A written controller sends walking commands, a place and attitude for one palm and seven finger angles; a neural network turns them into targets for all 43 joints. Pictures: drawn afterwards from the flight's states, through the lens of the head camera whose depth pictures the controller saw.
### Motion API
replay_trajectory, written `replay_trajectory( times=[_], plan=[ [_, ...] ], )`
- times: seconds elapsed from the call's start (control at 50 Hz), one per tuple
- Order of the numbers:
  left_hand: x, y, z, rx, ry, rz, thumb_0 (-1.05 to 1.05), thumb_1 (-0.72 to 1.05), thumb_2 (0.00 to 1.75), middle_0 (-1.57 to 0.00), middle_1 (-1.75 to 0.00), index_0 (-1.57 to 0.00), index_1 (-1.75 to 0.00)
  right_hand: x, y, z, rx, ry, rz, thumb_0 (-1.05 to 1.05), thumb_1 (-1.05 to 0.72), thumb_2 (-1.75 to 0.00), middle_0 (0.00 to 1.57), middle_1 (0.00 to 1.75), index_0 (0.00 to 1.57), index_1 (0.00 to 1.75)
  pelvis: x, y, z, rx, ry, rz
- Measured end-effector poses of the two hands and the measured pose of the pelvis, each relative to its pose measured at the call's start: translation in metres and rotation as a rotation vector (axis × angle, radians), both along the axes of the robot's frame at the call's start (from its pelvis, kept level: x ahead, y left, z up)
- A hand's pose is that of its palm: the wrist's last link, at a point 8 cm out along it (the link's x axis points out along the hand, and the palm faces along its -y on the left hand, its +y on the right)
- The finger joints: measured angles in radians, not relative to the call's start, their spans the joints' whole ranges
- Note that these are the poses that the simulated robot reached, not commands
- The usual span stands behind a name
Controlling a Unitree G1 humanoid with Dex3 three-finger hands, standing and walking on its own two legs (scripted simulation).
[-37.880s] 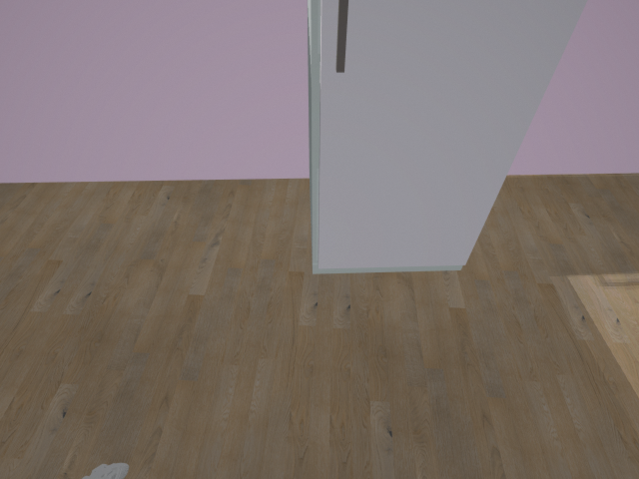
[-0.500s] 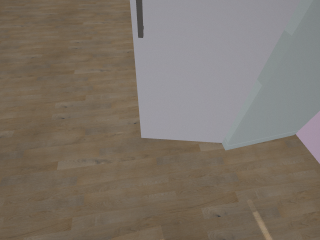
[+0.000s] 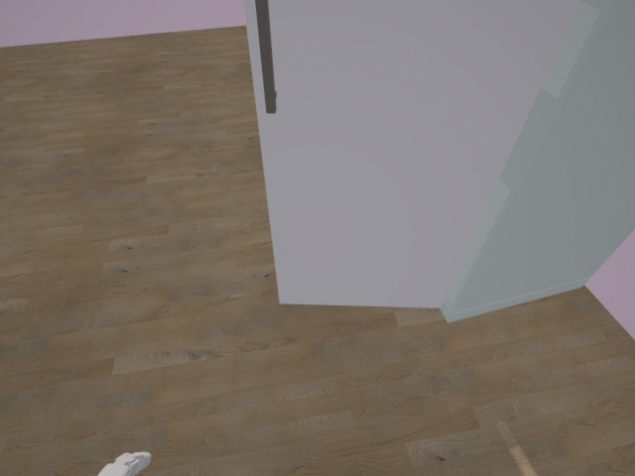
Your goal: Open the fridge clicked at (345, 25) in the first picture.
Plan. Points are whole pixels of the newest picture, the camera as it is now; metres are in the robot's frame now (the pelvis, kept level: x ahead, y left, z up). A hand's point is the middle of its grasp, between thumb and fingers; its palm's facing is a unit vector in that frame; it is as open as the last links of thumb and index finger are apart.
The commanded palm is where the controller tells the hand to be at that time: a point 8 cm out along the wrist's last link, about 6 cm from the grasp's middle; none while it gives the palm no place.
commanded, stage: let the arm hang, fingers relaxed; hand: left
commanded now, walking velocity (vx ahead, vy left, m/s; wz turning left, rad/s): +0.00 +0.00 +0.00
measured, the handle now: (264, 14) +0.75 +0.13 +0.25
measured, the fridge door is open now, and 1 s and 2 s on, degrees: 73 73 73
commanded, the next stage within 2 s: look to check the result in 0.06 s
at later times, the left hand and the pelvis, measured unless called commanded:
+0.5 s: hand out of the picture +0.08 +0.23 -0.16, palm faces -0.03 -0.95 -0.32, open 7.4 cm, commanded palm none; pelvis +0.02 -0.01 +0.00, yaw +0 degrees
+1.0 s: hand out of the picture +0.11 +0.21 -0.16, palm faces -0.04 -0.95 -0.31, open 7.4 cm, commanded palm none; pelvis +0.03 -0.02 +0.00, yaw +0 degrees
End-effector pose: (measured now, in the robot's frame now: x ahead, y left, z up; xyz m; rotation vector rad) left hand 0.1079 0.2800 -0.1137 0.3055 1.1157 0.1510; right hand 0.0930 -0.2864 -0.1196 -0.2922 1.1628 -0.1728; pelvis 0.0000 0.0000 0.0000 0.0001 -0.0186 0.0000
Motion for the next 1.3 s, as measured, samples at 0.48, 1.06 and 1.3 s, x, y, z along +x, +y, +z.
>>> replay_trajectory(
  times=[0.48, 1.06, 1.3],
  plan=[
    [-0.032, -0.002, -0.010, 0.012, 0.163, 0.052, 0.01, 0.90, 0.90, -0.20, -0.30, -0.21, -0.30, -0.008, -0.011, -0.006, -0.009, 0.115, -0.014, 0.01, -0.91, -0.90, 0.21, 0.30, 0.20, 0.30, 0.022, -0.011, 0.002, 0.003, 0.011, 0.000],
    [-0.001, -0.021, -0.009, -0.001, 0.099, 0.027, 0.00, 0.90, 0.90, -0.20, -0.30, -0.21, -0.30, 0.000, -0.019, -0.006, -0.004, 0.088, -0.030, 0.01, -0.91, -0.90, 0.21, 0.30, 0.20, 0.30, 0.030, -0.021, 0.002, 0.006, 0.006, -0.010],
    [-0.011, -0.020, -0.009, 0.008, 0.122, 0.035, 0.01, 0.90, 0.90, -0.20, -0.30, -0.21, -0.30, -0.009, -0.022, -0.007, -0.004, 0.107, -0.041, 0.01, -0.91, -0.90, 0.21, 0.30, 0.20, 0.30, 0.029, -0.023, 0.002, 0.005, 0.001, -0.012]
  ],
)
